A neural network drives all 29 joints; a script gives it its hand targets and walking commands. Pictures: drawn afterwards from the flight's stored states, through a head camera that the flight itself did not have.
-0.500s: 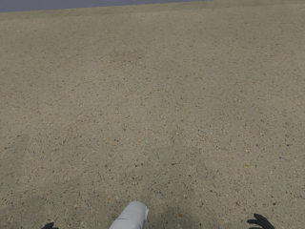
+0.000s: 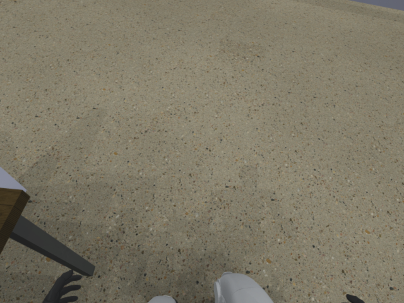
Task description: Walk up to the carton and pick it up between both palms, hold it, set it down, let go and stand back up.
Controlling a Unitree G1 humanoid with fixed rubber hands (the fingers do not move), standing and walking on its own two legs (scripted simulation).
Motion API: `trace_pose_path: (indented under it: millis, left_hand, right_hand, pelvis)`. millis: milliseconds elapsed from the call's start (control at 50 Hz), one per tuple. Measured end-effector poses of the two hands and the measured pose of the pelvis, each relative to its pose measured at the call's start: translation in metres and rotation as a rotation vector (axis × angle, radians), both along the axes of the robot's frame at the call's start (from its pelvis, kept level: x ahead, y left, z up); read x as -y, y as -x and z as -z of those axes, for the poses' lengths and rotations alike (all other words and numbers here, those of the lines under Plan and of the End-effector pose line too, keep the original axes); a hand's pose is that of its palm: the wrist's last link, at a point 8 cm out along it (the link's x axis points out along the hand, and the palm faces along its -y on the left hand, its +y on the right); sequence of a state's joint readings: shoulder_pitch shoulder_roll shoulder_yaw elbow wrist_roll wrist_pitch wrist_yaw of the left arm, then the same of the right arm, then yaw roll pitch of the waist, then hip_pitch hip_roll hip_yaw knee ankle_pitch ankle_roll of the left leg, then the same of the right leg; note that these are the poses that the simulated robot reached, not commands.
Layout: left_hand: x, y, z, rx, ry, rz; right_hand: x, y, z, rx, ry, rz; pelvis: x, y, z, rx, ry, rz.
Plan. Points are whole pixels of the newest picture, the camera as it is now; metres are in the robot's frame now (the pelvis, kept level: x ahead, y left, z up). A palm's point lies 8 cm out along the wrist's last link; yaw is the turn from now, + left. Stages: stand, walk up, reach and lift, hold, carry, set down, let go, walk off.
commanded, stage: walk up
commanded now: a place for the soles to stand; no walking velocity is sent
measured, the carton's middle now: out of the picture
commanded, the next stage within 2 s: none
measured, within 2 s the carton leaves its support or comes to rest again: neither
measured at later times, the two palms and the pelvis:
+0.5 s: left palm out of the picture -0.08 +0.42 -0.11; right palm out of the picture +0.09 -0.15 -0.11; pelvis -0.07 +0.09 -0.02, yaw +25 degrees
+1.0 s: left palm out of the picture -0.11 +0.40 -0.11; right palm (207, 225) +0.28 -0.03 -0.11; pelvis +0.00 +0.11 -0.02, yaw +49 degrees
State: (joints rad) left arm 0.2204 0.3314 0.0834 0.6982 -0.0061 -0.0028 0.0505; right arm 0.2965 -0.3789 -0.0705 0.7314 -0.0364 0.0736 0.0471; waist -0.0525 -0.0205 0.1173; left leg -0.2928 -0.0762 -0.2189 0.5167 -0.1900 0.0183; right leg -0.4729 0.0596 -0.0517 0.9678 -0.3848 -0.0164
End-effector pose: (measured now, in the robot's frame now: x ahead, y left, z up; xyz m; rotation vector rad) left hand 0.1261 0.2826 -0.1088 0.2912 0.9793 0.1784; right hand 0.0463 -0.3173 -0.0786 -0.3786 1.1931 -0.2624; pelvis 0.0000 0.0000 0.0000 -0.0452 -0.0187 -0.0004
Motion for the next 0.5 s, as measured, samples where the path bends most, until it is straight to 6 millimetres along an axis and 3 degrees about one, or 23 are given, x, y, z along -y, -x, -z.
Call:
trace_pose_path:
  millis: [100, 180, 240, 320, 420, 500]
  left_hand:
    - [-0.023, 0.055, 0.0, -0.038, -0.051, -0.106]
    - [-0.036, 0.103, -0.012, -0.072, -0.093, -0.186]
    - [-0.051, 0.129, -0.025, -0.05, -0.117, -0.249]
    - [-0.068, 0.152, -0.03, -0.012, -0.125, -0.307]
    - [-0.097, 0.181, -0.021, 0.029, -0.103, -0.359]
    - [-0.137, 0.208, 0.001, 0.06, -0.082, -0.404]
  right_hand:
    - [-0.027, -0.049, 0.022, 0.088, -0.056, -0.118]
    - [-0.074, -0.07, 0.035, 0.122, -0.137, -0.215]
    - [-0.101, -0.07, 0.035, 0.096, -0.171, -0.303]
    - [-0.116, -0.064, 0.04, 0.06, -0.188, -0.351]
    - [-0.142, -0.052, 0.04, 0.012, -0.189, -0.388]
    - [-0.165, -0.048, 0.033, 0.028, -0.115, -0.432]
  pelvis:
    - [-0.014, 0.013, 0.011, 0.002, -0.048, -0.079]
    - [-0.025, 0.025, 0.007, 0.026, -0.023, -0.13]
    - [-0.032, 0.033, 0.001, 0.036, -0.047, -0.185]
    - [-0.046, 0.048, 0.002, 0.045, -0.036, -0.262]
    - [-0.069, 0.065, 0.008, 0.043, -0.017, -0.366]
    - [-0.095, 0.075, 0.021, 0.031, -0.011, -0.437]
